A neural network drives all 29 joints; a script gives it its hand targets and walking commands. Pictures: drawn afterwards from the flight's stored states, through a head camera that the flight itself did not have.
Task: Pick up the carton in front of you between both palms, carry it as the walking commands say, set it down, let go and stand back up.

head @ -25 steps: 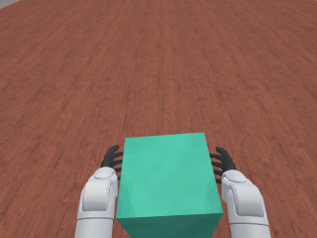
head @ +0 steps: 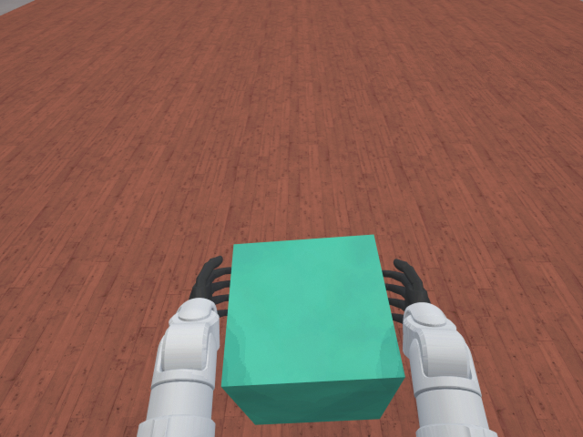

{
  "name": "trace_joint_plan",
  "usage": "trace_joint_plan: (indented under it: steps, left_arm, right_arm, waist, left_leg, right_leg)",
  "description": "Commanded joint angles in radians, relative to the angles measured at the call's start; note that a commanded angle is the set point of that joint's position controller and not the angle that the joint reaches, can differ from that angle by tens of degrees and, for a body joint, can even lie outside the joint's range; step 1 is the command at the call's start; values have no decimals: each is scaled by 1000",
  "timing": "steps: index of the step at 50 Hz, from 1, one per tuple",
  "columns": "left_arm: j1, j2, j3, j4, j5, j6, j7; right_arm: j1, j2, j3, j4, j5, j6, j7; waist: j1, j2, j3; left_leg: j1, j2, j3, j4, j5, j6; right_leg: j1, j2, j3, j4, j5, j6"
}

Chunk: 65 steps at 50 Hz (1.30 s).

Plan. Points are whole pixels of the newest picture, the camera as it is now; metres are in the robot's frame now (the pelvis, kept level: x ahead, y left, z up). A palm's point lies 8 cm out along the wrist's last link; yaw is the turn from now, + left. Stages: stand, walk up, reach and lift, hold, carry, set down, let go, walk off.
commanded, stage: carry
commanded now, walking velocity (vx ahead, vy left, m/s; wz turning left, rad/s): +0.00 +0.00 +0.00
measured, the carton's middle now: (310, 336) +0.30 +0.00 -0.05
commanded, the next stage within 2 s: hold in 0.58 s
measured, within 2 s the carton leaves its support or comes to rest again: neither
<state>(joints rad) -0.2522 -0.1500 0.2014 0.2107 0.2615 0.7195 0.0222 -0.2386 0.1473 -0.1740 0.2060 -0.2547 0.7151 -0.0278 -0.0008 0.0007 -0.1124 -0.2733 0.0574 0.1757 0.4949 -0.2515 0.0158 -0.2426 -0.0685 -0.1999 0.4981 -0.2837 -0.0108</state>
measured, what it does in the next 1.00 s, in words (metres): stands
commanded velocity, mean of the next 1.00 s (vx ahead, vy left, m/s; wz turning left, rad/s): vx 0.00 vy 0.00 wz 0.00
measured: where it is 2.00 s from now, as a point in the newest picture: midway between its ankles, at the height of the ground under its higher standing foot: outside the picture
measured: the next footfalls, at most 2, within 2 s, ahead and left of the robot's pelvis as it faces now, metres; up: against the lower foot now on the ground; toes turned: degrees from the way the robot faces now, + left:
none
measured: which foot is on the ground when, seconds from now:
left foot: down 0.00-1.00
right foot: down 0.00-1.00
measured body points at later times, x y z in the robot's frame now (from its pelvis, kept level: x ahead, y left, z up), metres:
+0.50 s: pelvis -0.01 +0.00 +0.00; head -0.04 -0.01 +0.45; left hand +0.29 +0.15 +0.04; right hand +0.29 -0.15 +0.04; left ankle +0.01 +0.10 -0.74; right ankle -0.01 -0.10 -0.74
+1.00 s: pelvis -0.04 +0.00 +0.00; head -0.09 +0.01 +0.45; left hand +0.27 +0.13 +0.05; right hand +0.24 -0.17 +0.05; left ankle +0.00 +0.11 -0.74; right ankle -0.01 -0.11 -0.74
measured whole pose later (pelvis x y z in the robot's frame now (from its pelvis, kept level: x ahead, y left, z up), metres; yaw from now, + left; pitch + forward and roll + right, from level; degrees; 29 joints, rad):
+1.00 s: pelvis -0.04 +0.00 +0.00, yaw -4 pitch -10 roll +0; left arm -0.30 -0.16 0.24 0.27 0.31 0.73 -0.02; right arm -0.28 0.16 -0.22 0.26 -0.30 0.73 0.00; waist 0.00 0.00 0.06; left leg -0.05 0.02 0.06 0.40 -0.18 0.01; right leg -0.05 -0.01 -0.07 0.40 -0.18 -0.02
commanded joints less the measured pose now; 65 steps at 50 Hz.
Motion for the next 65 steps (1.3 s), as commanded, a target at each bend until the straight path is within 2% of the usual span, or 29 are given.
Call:
trace_joint_plan:
  steps: [1,29,30,31,32,33,34,35,42,49,58,65]
  left_arm:
    - [-393,-886,-530,-33,-243,-18,-242]
    - [-393,-892,-537,-41,-251,-17,-242]
    - [-301,-907,-514,-63,-238,-12,-249]
    - [-323,-902,-517,-95,-237,-26,-241]
    - [-311,-873,-512,-119,-233,-24,-243]
    - [-331,-867,-512,-104,-232,-22,-242]
    - [-336,-858,-515,-100,-229,-20,-241]
    - [-357,-850,-512,-106,-223,-22,-243]
    - [-367,-861,-439,-10,-180,-24,-241]
    - [-444,-898,-413,51,-175,-21,-269]
    - [-516,-922,-393,106,-168,-22,-298]
    - [-547,-931,-381,142,-167,-22,-307]
  right_arm:
    - [-413,920,519,-53,248,-18,231]
    - [-418,919,528,-63,254,-16,231]
    - [-326,950,499,-67,244,-12,236]
    - [-353,924,505,-108,237,-25,231]
    - [-319,897,481,-93,217,-22,226]
    - [-332,889,482,-96,213,-24,220]
    - [-323,880,470,-85,208,-26,215]
    - [-333,874,458,-73,196,-27,210]
    - [-429,888,459,-44,209,-18,234]
    - [-480,917,412,25,193,-16,259]
    - [-552,946,371,98,184,-24,290]
    - [-588,953,350,139,180,-28,298]
  waist:
    - [-1,-1,-195]
    - [0,0,-199]
    - [8,-18,-114]
    - [1,-18,-169]
    - [-1,-32,-169]
    - [1,3,-157]
    - [-6,6,-134]
    - [-9,-14,-135]
    - [24,-10,-39]
    - [8,-5,2]
    - [2,2,17]
    - [3,1,32]
  left_leg:
    - [73,112,-110,-64,215,5]
    - [64,113,-112,-69,183,1]
    - [228,-139,-250,-105,413,21]
    - [267,-128,-277,-101,478,19]
    - [267,-123,-274,-107,455,9]
    - [262,-128,-270,-126,431,1]
    - [241,-132,-266,-131,440,-7]
    - [233,-137,-262,-134,356,-8]
    - [214,-131,-264,-165,170,21]
    - [218,-117,-260,-169,41,23]
    - [227,-104,-261,-172,-81,21]
    - [239,-98,-270,-171,-104,18]
  right_leg:
    - [57,-110,111,-73,201,-2]
    - [45,-107,122,-81,190,-9]
    - [208,131,284,-134,482,-22]
    - [233,119,312,-113,575,-24]
    - [267,121,309,-125,540,-20]
    - [287,128,302,-130,517,-13]
    - [312,132,302,-138,514,-13]
    - [325,134,302,-156,419,-9]
    - [260,121,301,-167,234,-10]
    - [196,116,294,-181,70,-24]
    - [141,111,290,-186,-70,-38]
    - [110,110,288,-183,-95,-39]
